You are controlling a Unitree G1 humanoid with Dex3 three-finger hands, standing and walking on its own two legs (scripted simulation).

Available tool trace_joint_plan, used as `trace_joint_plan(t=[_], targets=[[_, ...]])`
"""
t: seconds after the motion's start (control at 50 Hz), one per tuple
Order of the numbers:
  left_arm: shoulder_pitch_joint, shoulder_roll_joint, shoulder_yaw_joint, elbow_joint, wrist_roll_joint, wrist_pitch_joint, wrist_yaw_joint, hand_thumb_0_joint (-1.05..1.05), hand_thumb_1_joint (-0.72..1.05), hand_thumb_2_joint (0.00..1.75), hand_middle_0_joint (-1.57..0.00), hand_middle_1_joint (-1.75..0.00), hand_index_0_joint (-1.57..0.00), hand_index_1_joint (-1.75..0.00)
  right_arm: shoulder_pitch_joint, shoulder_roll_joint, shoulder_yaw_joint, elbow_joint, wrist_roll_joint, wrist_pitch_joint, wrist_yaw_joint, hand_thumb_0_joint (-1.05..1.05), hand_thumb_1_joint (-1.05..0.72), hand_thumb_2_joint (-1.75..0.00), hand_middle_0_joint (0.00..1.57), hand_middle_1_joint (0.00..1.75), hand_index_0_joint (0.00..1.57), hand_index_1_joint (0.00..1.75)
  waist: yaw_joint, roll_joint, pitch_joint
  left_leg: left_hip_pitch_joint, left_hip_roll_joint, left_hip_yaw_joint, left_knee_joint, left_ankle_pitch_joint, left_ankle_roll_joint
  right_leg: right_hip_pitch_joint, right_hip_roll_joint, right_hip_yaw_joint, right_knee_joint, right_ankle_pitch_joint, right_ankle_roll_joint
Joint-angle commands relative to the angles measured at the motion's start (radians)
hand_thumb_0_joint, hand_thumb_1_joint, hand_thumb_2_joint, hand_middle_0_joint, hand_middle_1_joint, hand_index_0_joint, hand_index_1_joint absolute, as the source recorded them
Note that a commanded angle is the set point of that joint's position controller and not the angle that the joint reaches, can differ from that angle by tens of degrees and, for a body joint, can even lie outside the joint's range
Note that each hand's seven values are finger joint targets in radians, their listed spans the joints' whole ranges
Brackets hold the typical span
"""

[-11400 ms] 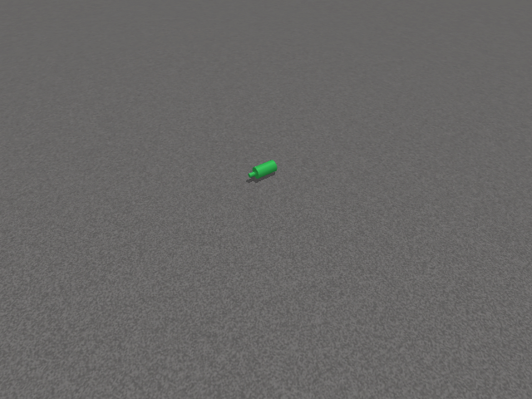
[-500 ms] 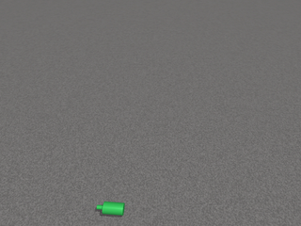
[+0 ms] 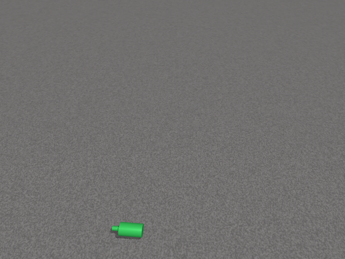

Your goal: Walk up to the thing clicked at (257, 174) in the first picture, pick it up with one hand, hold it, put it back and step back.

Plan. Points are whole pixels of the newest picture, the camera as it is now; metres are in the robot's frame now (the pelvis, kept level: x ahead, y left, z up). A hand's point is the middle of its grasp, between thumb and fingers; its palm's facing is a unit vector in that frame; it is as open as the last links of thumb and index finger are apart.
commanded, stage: walk up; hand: left
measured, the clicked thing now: (127, 229) +0.40 +0.25 -0.75
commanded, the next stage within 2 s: stand in 1.22 s
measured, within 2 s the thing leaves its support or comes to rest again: neither
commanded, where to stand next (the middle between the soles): +0.02 -0.01 m, yaw -1 degrees
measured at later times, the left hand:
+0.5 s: hand out of the picture +0.05 +0.25 -0.16, palm faces +0.00 -0.94 -0.33, open 7.4 cm
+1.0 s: hand out of the picture +0.08 +0.25 -0.15, palm faces +0.00 -0.94 -0.34, open 7.4 cm
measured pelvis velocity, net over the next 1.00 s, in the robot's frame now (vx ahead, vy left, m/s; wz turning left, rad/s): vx -0.01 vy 0.00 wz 0.00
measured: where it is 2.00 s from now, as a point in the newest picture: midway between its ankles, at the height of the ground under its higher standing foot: outside the picture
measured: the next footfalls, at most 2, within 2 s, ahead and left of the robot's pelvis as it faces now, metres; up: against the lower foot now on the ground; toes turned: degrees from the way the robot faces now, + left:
none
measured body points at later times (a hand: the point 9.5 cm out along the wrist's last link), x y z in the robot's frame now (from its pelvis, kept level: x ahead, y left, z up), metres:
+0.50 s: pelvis -0.02 +0.00 +0.00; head +0.01 +0.00 +0.45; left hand +0.05 +0.30 -0.14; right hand +0.04 -0.30 -0.14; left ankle -0.01 +0.13 -0.75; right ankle +0.02 -0.12 -0.75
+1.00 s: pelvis -0.01 +0.00 +0.00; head +0.01 +0.00 +0.45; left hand +0.08 +0.30 -0.13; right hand +0.08 -0.30 -0.13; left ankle -0.01 +0.13 -0.75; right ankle +0.02 -0.12 -0.75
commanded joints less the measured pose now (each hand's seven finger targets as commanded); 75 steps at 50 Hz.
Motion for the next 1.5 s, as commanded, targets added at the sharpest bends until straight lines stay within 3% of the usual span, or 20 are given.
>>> trace_joint_plan(t=[0.0,0.28,0.68,1.08,1.18,1.2,1.24,1.3,1.42,1.48], targets=[[-0.020,0.211,0.041,-0.062,0.003,-0.012,0.014,0.00,0.90,0.90,-0.20,-0.30,-0.20,-0.30,-0.017,-0.212,-0.047,-0.065,-0.001,-0.016,-0.011,0.00,-0.90,-0.90,0.20,0.30,0.20,0.30,0.000,-0.001,-0.134,-0.027,0.113,-0.078,-0.031,0.172,0.040,0.067,-0.105,0.085,-0.018,0.159,-0.034],[-0.012,0.215,0.056,-0.070,0.015,-0.010,0.005,0.00,0.90,0.90,-0.20,-0.30,-0.20,-0.30,-0.012,-0.222,-0.055,-0.066,-0.013,-0.014,0.001,0.00,-0.90,-0.90,0.20,0.30,0.20,0.30,0.004,-0.002,-0.094,-0.087,0.104,-0.110,-0.051,-0.077,0.048,-0.012,-0.105,0.128,-0.057,-0.090,-0.047],[-0.006,0.208,0.051,-0.072,0.008,-0.014,0.006,0.00,0.90,0.90,-0.20,-0.30,-0.20,-0.30,0.006,-0.216,-0.047,-0.073,-0.004,-0.021,-0.003,0.00,-0.90,-0.90,0.20,0.30,0.20,0.30,-0.001,0.002,-0.122,-0.067,0.107,-0.105,-0.020,0.074,0.041,0.021,-0.102,0.106,-0.025,0.064,-0.047],[-0.024,0.217,0.049,-0.080,0.011,-0.016,0.005,0.00,0.90,0.90,-0.20,-0.30,-0.20,-0.30,-0.016,-0.223,-0.046,-0.087,-0.007,-0.021,-0.002,0.00,-0.90,-0.90,0.20,0.30,0.20,0.30,0.000,-0.001,-0.120,-0.059,0.111,-0.091,-0.027,0.058,0.040,0.019,-0.107,0.114,-0.032,0.065,-0.045],[-0.017,0.215,0.050,-0.077,0.010,-0.016,0.004,0.00,0.90,0.90,-0.20,-0.30,-0.20,-0.30,-0.014,-0.218,-0.044,-0.085,-0.005,-0.022,-0.001,0.00,-0.90,-0.90,0.20,0.30,0.20,0.30,0.003,-0.010,-0.121,-0.055,0.107,-0.092,-0.028,0.043,0.039,0.007,-0.105,0.119,-0.045,0.034,-0.045],[0.000,0.201,0.032,-0.054,0.013,-0.019,0.002,0.00,0.90,0.90,-0.20,-0.30,-0.20,-0.30,-0.001,-0.195,-0.029,-0.067,-0.018,-0.027,-0.005,0.00,-0.90,-0.90,0.20,0.30,0.20,0.30,-0.002,0.002,-0.174,-0.034,0.118,-0.097,-0.067,-0.066,0.037,0.029,-0.114,0.121,-0.077,-0.082,-0.040],[-0.018,0.215,0.033,-0.056,0.018,-0.021,0.000,0.00,0.90,0.90,-0.20,-0.30,-0.20,-0.30,-0.005,-0.209,-0.033,-0.063,-0.021,-0.029,-0.003,0.00,-0.90,-0.90,0.20,0.30,0.20,0.30,-0.006,-0.004,-0.113,-0.079,0.105,-0.101,-0.074,-0.151,0.033,-0.010,-0.109,0.133,-0.100,-0.192,-0.037],[-0.006,0.216,0.031,-0.047,0.017,-0.026,0.001,0.00,0.90,0.90,-0.20,-0.30,-0.20,-0.30,0.007,-0.217,-0.032,-0.052,-0.020,-0.033,-0.004,0.00,-0.90,-0.90,0.20,0.30,0.20,0.30,-0.001,0.006,-0.080,-0.106,0.114,-0.109,-0.087,-0.130,0.035,0.001,-0.106,0.126,-0.087,-0.132,-0.035],[0.007,0.216,0.026,-0.039,0.009,-0.040,0.006,0.00,0.90,0.90,-0.20,-0.30,-0.20,-0.30,0.014,-0.209,-0.027,-0.045,-0.017,-0.049,-0.009,0.00,-0.90,-0.90,0.20,0.30,0.20,0.30,-0.004,-0.005,-0.136,-0.029,0.123,-0.091,-0.052,0.135,0.031,0.051,-0.114,0.109,-0.051,0.128,-0.032],[0.016,0.206,0.021,-0.032,0.007,-0.040,0.007,0.00,0.90,0.90,-0.20,-0.30,-0.20,-0.30,0.006,-0.216,-0.026,-0.039,-0.014,-0.048,-0.013,0.00,-0.90,-0.90,0.20,0.30,0.20,0.30,0.001,0.001,-0.132,-0.010,0.125,-0.089,-0.044,0.154,0.028,0.055,-0.114,0.103,-0.055,0.155,-0.029]])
